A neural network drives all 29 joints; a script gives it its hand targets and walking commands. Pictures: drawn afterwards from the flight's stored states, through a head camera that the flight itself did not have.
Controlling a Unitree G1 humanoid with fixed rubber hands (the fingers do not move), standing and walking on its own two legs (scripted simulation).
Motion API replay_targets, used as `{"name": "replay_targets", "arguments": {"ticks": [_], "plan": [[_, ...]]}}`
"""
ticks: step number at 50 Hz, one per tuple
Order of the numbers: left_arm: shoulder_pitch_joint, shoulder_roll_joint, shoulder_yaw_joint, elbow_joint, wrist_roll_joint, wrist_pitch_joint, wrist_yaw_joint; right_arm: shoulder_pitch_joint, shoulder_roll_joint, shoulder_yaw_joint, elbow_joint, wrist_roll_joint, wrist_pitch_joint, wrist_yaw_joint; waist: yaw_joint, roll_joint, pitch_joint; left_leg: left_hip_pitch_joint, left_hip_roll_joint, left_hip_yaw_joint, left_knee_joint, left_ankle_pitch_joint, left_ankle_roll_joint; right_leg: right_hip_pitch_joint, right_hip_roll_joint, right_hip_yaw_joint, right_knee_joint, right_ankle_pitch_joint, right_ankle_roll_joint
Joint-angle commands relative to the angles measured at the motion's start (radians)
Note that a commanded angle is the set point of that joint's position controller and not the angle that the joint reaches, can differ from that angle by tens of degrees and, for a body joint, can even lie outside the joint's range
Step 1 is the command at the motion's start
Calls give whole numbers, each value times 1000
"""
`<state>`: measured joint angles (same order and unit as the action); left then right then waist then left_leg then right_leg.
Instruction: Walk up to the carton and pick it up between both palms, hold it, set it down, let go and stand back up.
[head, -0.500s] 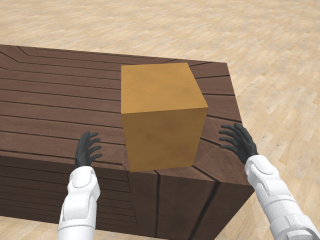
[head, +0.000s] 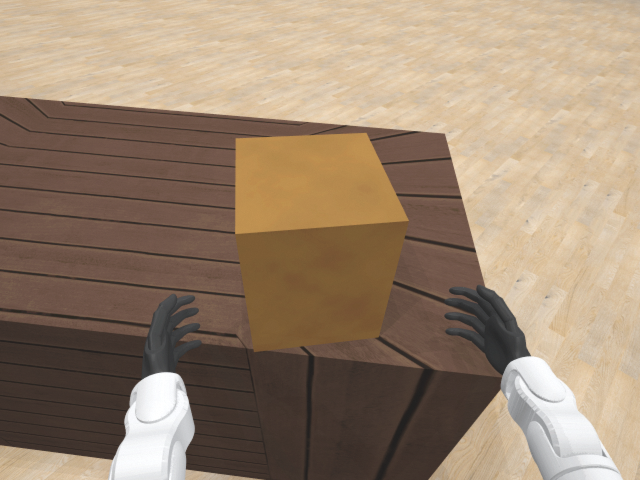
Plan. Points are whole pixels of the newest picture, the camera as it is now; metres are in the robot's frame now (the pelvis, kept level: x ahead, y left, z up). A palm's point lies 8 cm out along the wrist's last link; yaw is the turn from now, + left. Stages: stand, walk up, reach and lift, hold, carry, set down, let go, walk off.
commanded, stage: set down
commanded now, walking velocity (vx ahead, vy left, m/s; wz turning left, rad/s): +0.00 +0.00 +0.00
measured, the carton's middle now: (310, 242) +0.45 +0.04 +0.06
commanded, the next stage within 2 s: none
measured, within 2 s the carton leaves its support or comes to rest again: neither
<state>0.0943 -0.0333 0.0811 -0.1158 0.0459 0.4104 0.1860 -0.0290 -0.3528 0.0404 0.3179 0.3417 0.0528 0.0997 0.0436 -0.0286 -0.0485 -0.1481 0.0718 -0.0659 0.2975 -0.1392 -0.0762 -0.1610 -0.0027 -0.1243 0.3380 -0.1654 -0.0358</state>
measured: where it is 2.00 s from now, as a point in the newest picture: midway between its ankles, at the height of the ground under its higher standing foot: outside the picture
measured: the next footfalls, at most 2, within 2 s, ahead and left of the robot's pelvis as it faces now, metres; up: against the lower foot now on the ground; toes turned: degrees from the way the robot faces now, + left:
none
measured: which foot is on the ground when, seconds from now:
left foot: down 0.00-1.00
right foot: down 0.00-1.00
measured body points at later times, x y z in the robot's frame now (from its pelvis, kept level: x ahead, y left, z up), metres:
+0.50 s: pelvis +0.00 +0.00 +0.00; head -0.04 +0.01 +0.45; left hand +0.20 +0.22 +0.04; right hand +0.22 -0.21 +0.04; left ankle +0.02 +0.17 -0.75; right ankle +0.01 -0.09 -0.75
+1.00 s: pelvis +0.02 +0.00 +0.00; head +0.03 +0.01 +0.45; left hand +0.20 +0.22 +0.01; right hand +0.21 -0.22 +0.01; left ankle +0.02 +0.17 -0.75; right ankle +0.01 -0.09 -0.75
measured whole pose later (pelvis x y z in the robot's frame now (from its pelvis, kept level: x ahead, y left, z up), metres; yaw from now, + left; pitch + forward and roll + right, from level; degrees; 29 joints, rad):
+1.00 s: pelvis +0.02 +0.00 +0.00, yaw +0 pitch -4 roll +0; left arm 0.42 0.07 0.07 -0.21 0.00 0.29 0.06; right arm 0.44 -0.25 0.03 -0.01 0.21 0.03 -0.03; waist 0.04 -0.04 0.06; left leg -0.04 0.07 -0.07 0.27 -0.17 -0.08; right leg -0.07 0.00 -0.12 0.34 -0.21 -0.03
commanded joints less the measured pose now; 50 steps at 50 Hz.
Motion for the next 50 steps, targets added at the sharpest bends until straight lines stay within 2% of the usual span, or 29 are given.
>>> {"name": "replay_targets", "arguments": {"ticks": [1, 2, 3, 4, 6, 8, 12, 15, 16, 20, 21, 22, 23, 24, 25, 27, 28, 31, 34, 36, 39, 40, 43, 45, 46, 47, 48, 49, 50], "plan": [[6, 54, -149, -320, -52, -74, -5, -48, -150, -98, -279, -1, -49, -19, -60, -80, -86, 58, -90, 85, -51, 137, 57, 200, 11, 137, -31, 161, 23], [53, 46, -157, -374, -58, -85, -7, 10, -145, -89, -311, 1, -52, -21, -65, -86, -98, 85, -87, 83, -49, 168, 50, 213, 18, 132, -30, 205, 26], [48, 55, -141, -323, -50, -91, -12, 8, -129, -76, -320, -4, -53, -28, -43, -91, -71, 91, -94, 93, -52, 165, 49, 201, 10, 134, -38, 198, 33], [35, 47, -156, -318, -49, -90, -16, 1, -126, -87, -323, -6, -51, -29, -58, -68, -71, 93, -90, 86, -49, 143, 48, 183, 12, 134, -45, 158, 28], [96, 65, -136, -353, -47, -92, -12, 53, -138, -87, -387, -15, -45, -40, -44, -101, -22, 109, -91, 81, -59, 149, 50, 161, 6, 135, -62, 112, 30], [155, 65, -138, -374, -48, -96, -19, 135, -101, -71, -412, -20, -32, -57, -43, -88, 37, 131, -96, 85, -64, 141, 43, 139, -2, 150, -93, 43, 31], [138, 111, -120, -382, -82, -80, -21, 168, -90, -91, -514, -47, -2, -70, -45, -131, 110, 129, -93, 79, -72, 42, 52, 46, -29, 187, -154, -213, 29], [136, 123, -110, -337, -68, -51, -24, 194, -79, -107, -466, -65, 40, -76, -52, -92, 176, 116, -88, 84, -83, -17, 43, 4, -31, 196, -163, -282, 17], [119, 122, -124, -444, -85, -61, -5, 171, -86, -116, -545, -44, 28, -71, -31, -73, 124, 133, -81, 78, -87, 21, 46, 10, -29, 183, -158, -258, 13], [112, 151, -106, -294, -82, -2, -31, 179, -70, -117, -482, -65, 77, -88, -58, -85, 195, 113, -93, 89, -77, -32, 49, -10, -55, 212, -184, -326, 18], [86, 164, -107, -326, -92, -2, -34, 168, -55, -121, -529, -75, 80, -97, -53, -102, 168, 123, -92, 86, -79, -41, 56, -9, -49, 198, -177, -299, 21], [68, 162, -110, -331, -93, 3, -36, 155, -52, -122, -497, -76, 90, -93, -60, -77, 160, 116, -90, 92, -76, -47, 51, -18, -50, 199, -174, -311, 24], [105, 161, -113, -399, -99, -4, -29, 190, -60, -131, -543, -71, 78, -88, -44, -68, 131, 130, -80, 94, -80, -31, 48, -13, -38, 181, -160, -283, 22], [106, 160, -122, -364, -107, 3, -33, 193, -46, -129, -501, -81, 89, -90, -52, -57, 156, 120, -82, 99, -77, -40, 47, -20, -43, 187, -165, -288, 25], [102, 169, -102, -421, -109, -2, -24, 181, -71, -149, -543, -65, 84, -83, -40, -49, 106, 129, -76, 93, -78, -17, 43, -13, -38, 181, -159, -283, 23], [131, 174, -101, -305, -108, 11, -45, 220, -50, -136, -490, -99, 101, -96, -56, -73, 172, 127, -81, 101, -86, -43, 52, -26, -33, 175, -162, -254, 32], [139, 179, -96, -354, -107, -5, -43, 226, -59, -138, -503, -88, 91, -90, -53, -74, 130, 144, -81, 99, -80, -17, 50, -18, -32, 166, -157, -245, 34], [141, 180, -97, -330, -99, 1, -57, 238, -29, -119, -492, -88, 89, -96, -59, -38, 142, 146, -81, 99, -64, -3, 51, -14, -41, 179, -157, -200, 36], [175, 212, -61, -251, -103, -19, -88, 285, 15, -99, -476, -122, 80, -118, -62, -84, 141, 143, -98, 110, -54, 27, 60, 12, -44, 176, -148, -89, 60], [247, 195, -63, -274, -73, -34, -91, 342, 1, -100, -469, -116, 62, -115, -50, -25, 131, 174, -92, 110, -59, 94, 47, 37, -22, 149, -120, 34, 53], [299, 198, -62, -268, -73, -69, -111, 390, 2, -108, -482, -138, 23, -122, -67, -42, 81, 185, -93, 100, -37, 177, 36, 93, -12, 138, -91, 243, 65], [321, 190, -56, -268, -67, -94, -112, 407, 1, -89, -494, -130, 3, -119, -48, -33, 54, 187, -95, 96, -33, 203, 31, 114, -13, 136, -81, 286, 67], [365, 200, -40, -219, -55, -140, -127, 449, 2, -69, -474, -138, -47, -127, -50, -53, 84, 190, -102, 86, -28, 218, 35, 105, -12, 136, -78, 383, 78], [353, 226, -33, -161, -55, -164, -136, 455, 34, -63, -460, -164, -69, -138, -45, -72, 78, 164, -107, 88, -34, 172, 44, 119, -22, 140, -82, 346, 82], [363, 220, -46, -204, -55, -184, -128, 455, 18, -74, -474, -158, -87, -129, -46, -48, 54, 178, -105, 88, -30, 188, 35, 109, -9, 126, -75, 333, 72], [346, 236, -33, -105, -57, -187, -139, 450, 44, -60, -428, -182, -89, -137, -48, -86, 97, 144, -113, 94, -30, 137, 49, 103, -21, 141, -89, 306, 81], [354, 246, -30, -215, -52, -211, -116, 444, 13, -68, -474, -161, -111, -122, -20, -49, 31, 168, -101, 90, -32, 193, 43, 109, -4, 124, -72, 319, 67], [353, 239, -47, -150, -59, -212, -126, 453, 33, -72, -422, -180, -110, -125, -45, -55, 73, 157, -104, 99, -30, 156, 46, 92, -15, 134, -89, 275, 72], [347, 240, -40, -145, -63, -217, -125, 458, 37, -69, -418, -175, -113, -123, -40, -52, 92, 150, -105, 99, -35, 136, 51, 77, -15, 137, -94, 237, 65]]}}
